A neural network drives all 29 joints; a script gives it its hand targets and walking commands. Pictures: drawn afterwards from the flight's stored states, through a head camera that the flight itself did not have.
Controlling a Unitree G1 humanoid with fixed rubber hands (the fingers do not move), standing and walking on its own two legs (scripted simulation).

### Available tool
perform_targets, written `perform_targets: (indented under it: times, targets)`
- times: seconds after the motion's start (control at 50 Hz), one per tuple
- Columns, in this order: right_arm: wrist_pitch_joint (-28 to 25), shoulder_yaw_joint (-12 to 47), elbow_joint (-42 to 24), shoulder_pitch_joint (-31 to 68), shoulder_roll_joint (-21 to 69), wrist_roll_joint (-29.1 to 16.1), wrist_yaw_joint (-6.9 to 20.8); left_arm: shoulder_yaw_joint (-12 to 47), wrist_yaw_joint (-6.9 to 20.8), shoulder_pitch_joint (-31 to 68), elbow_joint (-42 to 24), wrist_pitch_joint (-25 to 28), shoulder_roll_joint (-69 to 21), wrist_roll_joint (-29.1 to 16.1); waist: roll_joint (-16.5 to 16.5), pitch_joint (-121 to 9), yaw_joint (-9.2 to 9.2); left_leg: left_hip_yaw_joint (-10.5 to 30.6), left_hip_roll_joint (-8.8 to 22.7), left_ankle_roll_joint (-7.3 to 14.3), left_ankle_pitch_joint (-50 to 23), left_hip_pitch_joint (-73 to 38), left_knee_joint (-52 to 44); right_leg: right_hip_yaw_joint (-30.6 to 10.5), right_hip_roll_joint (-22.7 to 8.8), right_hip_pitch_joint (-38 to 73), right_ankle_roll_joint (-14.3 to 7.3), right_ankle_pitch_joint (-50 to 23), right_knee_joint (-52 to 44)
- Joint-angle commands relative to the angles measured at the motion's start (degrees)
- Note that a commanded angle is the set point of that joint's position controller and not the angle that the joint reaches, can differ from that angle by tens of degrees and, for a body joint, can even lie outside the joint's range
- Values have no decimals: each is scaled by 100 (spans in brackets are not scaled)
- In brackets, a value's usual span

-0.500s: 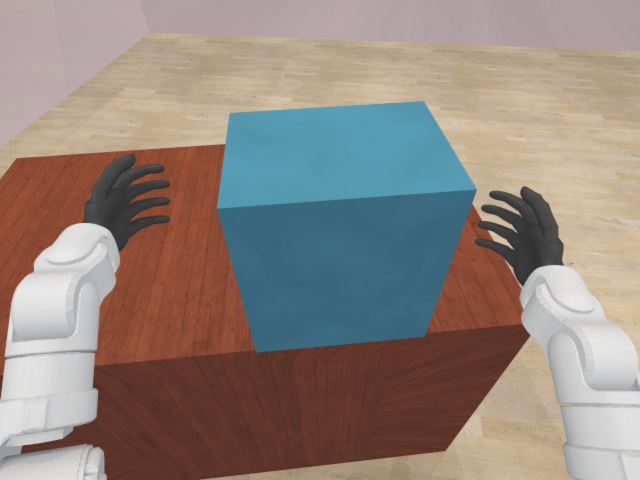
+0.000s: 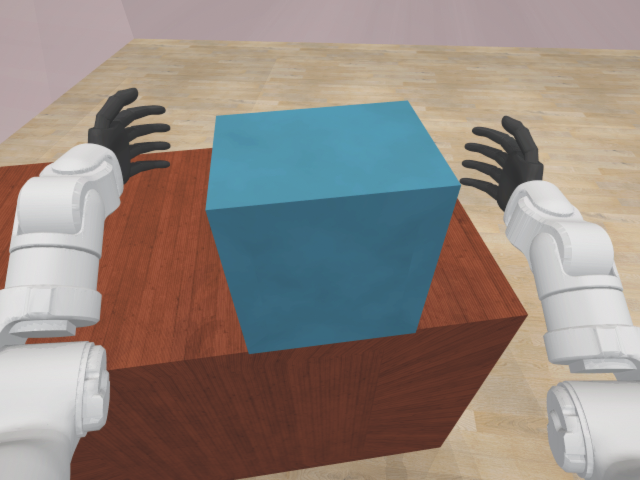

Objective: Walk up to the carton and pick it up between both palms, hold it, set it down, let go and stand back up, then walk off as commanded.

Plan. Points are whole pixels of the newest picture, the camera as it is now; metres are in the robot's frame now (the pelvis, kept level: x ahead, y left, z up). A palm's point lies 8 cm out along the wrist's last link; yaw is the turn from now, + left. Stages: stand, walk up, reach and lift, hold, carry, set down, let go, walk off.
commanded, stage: reach and lift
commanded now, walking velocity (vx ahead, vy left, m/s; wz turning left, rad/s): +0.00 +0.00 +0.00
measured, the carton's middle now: (324, 233) +0.44 +0.00 +0.07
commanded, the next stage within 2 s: none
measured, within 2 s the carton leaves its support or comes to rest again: neither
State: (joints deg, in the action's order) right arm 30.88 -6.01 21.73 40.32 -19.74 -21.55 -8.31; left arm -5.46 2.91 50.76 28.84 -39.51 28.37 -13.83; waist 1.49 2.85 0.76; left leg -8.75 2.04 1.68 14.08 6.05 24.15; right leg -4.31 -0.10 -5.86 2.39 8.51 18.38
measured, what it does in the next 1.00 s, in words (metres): stands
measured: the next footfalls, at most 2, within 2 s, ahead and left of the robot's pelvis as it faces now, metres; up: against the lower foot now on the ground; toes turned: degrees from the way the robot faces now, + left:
none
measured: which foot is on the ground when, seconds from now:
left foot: down 0.00-1.00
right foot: down 0.00-1.00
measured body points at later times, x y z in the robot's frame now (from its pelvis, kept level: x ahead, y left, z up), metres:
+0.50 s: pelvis +0.00 +0.00 +0.00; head -0.02 +0.00 +0.45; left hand +0.45 +0.23 +0.28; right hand +0.44 -0.21 +0.24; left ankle +0.00 +0.08 -0.74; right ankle +0.02 -0.15 -0.74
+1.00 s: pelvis +0.01 +0.00 +0.00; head +0.02 +0.00 +0.45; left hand +0.47 +0.22 +0.18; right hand +0.45 -0.22 +0.18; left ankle +0.00 +0.08 -0.74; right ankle +0.02 -0.15 -0.74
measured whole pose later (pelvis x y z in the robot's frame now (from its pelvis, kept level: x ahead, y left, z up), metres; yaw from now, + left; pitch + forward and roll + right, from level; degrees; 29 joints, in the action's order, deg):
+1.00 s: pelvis +0.01 +0.00 +0.00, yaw +0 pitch +3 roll -1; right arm 13.3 -0.1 60.0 59.1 -20.1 -19.1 -4.8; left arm 8.3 3.5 63.1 70.4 -9.7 25.7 -17.7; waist 1.5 -1.4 1.7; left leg -8.7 2.1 1.9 13.4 13.4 24.2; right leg -4.3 -0.1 -13.0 2.6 7.7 18.0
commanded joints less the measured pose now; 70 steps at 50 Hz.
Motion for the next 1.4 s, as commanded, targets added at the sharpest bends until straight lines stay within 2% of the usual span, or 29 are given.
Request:
perform_targets:
  times: [0.0, 0.08, 0.1, 0.16, 0.24, 0.28, 0.32, 0.34, 0.44, 0.46, 0.5, 0.52, 0.54, 0.56, 0.64, 0.7, 0.74, 0.76, 0.84, 0.86, 0.92, 0.96, 1.02, 1.1, 1.18, 1.24, 1.26, 1.28, 1.38]
  targets:
    - [-291, -147, -83, 4035, -1663, -12, 122, -270, -52, 3400, 55, 398, 1601, -566, -179, -2921, 322, 609, -171, -338, -1978, -57, -393, 454, 370, 689, -375, -1946, -74]
    - [-382, -199, 188, 3929, -1580, -39, 31, 48, -24, 3378, -17, 630, 1412, -729, -71, -3305, 596, 667, -155, -407, -2576, -395, -261, 495, 372, 674, -368, -2506, -43]
    - [-366, -217, 580, 4233, -1637, -11, 47, 77, -10, 3781, 516, 654, 1469, -629, -12, -3160, 602, 708, -136, -428, -2275, -321, -246, 482, 364, 514, -399, -2126, -91]
    - [-359, -210, 1128, 4710, -1561, 186, 138, 211, -53, 4174, 1141, 840, 1405, -737, -157, -3033, 578, 735, -110, -372, -1707, -106, -403, 516, 349, 348, -418, -1669, -108]
    - [-580, -52, 1262, 5165, -1606, 90, 266, 451, -152, 4547, 1268, 1105, 1367, -983, -44, -3590, 420, 770, -41, -435, -2296, -476, -220, 573, 415, 77, -437, -1907, -53]
    - [-644, -226, 1613, 5185, -1706, 224, 247, 452, -170, 4651, 1475, 1157, 1333, -954, 2, -3480, 560, 808, -45, -475, -2633, -554, -114, 535, 404, 41, -428, -2143, -78]
    - [-597, 169, 1950, 5325, -1473, 109, 253, 487, -89, 4639, 2313, 1211, 1402, -912, -265, -3051, 456, 735, -110, -344, -2203, -117, -186, 529, 367, 155, -352, -2077, -90]
    - [-578, 38, 2276, 5470, -1534, 145, 257, 675, -73, 4865, 2555, 1304, 1346, -975, -147, -2920, 585, 759, -110, -326, -1910, 18, -266, 481, 315, 50, -349, -1846, -99]
    - [-793, 40, 2252, 5713, -1367, 230, 266, 808, -133, 5085, 2797, 1647, 1258, -1114, -224, -3421, 469, 813, -39, -331, -2059, -185, -198, 505, 343, 7, -384, -1872, -57]
    - [-850, 62, 2452, 5566, -1380, 219, 284, 1004, -142, 4941, 2716, 1693, 1042, -1137, -43, -3346, 582, 845, -39, -385, -2356, -335, -141, 582, 348, -129, -385, -1968, -56]
    - [-881, 163, 2846, 5543, -1317, 257, 341, 902, -116, 4972, 3432, 1808, 1079, -1022, -157, -3094, 469, 823, -45, -356, -2139, -152, -122, 555, 354, -266, -408, -1671, -96]
    - [-914, 247, 2884, 5266, -1236, 209, 324, 1052, -73, 4726, 3464, 1871, 929, -1050, -171, -2977, 612, 816, -81, -314, -1973, -150, -197, 613, 345, -221, -357, -1672, -109]
    - [-936, 258, 2929, 5262, -1182, 294, 313, 977, -68, 4670, 3519, 1951, 1022, -932, -172, -2891, 496, 815, -66, -292, -2030, -133, -221, 577, 323, -191, -367, -1685, -122]
    - [-1046, 71, 2952, 5280, -1249, 330, 267, 1071, -65, 4776, 3231, 2017, 895, -988, 59, -3089, 686, 828, -72, -394, -2218, -317, -180, 612, 350, -283, -395, -1791, -85]
    - [-1252, 466, 2737, 5064, -942, 199, 317, 1031, 22, 4375, 3555, 2331, 863, -1114, -311, -3058, 417, 786, -82, -298, -2269, -131, -90, 616, 371, -154, -305, -1805, -15]
    - [-1538, 217, 2539, 4730, -1059, 163, 299, 1176, -12, 4291, 2476, 2577, 807, -1087, 221, -3719, 628, 860, -28, -572, -3202, -940, 141, 707, 411, -650, -301, -1843, -26]
    - [-1485, 335, 3326, 4563, -911, 239, 372, 1110, 22, 4349, 3339, 2574, 868, -978, 68, -3163, 506, 814, -59, -475, -2796, -644, 104, 677, 384, -797, -330, -1399, -120]
    - [-1537, 304, 3388, 4584, -980, 283, 376, 1324, 31, 4305, 3431, 2638, 669, -1052, 90, -2905, 695, 864, -55, -464, -2523, -468, 53, 752, 396, -793, -348, -1371, -100]
    - [-1872, 436, 3025, 4515, -868, 228, 426, 1327, -2, 4060, 3004, 2999, 562, -1106, 59, -3686, 452, 854, 34, -500, -2894, -528, 55, 716, 407, -845, -360, -1533, 3]
    - [-1858, 506, 3196, 4308, -776, 287, 409, 1046, 1, 3874, 3518, 3014, 820, -965, -165, -3464, 297, 778, -67, -408, -2506, -322, 79, 602, 343, -657, -299, -1544, -14]
    - [-2157, 423, 3254, 3865, -767, 233, 361, 1168, 52, 3553, 3166, 3259, 524, -918, 20, -3653, 521, 759, -79, -469, -2850, -454, 121, 688, 366, -734, -243, -1790, -23]
    - [-2278, 470, 3303, 3783, -668, 278, 325, 994, 89, 3436, 3746, 3447, 676, -814, -328, -3573, 395, 680, -139, -358, -2531, -90, 145, 563, 330, -530, -225, -1859, 16]
    - [-2625, 522, 3015, 3685, -568, 167, 302, 1059, 56, 3465, 3020, 3829, 549, -757, 29, -4202, 440, 708, -127, -520, -2984, -286, 244, 663, 349, -500, -175, -2040, 181]
    - [-2877, 837, 3175, 3606, -461, -126, 345, 1122, 20, 3336, 3316, 4084, 459, -780, 137, -4124, 149, 622, -128, -515, -3185, -303, 341, 675, 332, -837, -186, -1992, 232]
    - [-3122, 812, 2856, 3695, -634, -163, 272, 1281, -35, 3427, 3168, 4293, 366, -987, 54, -4659, 349, 716, -85, -625, -3526, -435, 510, 697, 400, -1140, -223, -2051, 274]
    - [-3220, 1020, 2824, 3555, -396, -258, 311, 1203, -70, 3368, 3057, 4412, 262, -872, 126, -4935, 90, 644, -102, -625, -3730, -397, 601, 674, 378, -1139, -209, -2195, 335]
    - [-3210, 1011, 2980, 3539, -424, -246, 272, 1196, -40, 3444, 3371, 4392, 361, -816, 41, -4813, 251, 620, -155, -557, -3519, -207, 605, 657, 343, -953, -191, -2359, 337]
    - [-3223, 1102, 2759, 3603, -346, -281, 238, 1065, -40, 3412, 3327, 4445, 415, -919, -225, -4908, 112, 560, -182, -486, -3251, -34, 587, 605, 313, -787, -118, -2452, 371]
    - [-3336, 1074, 2625, 3462, -307, -367, 138, 1020, -26, 3298, 3215, 4503, 362, -773, -88, -5028, 141, 592, -224, -508, -3465, -40, 566, 574, 306, -652, -127, -2730, 378]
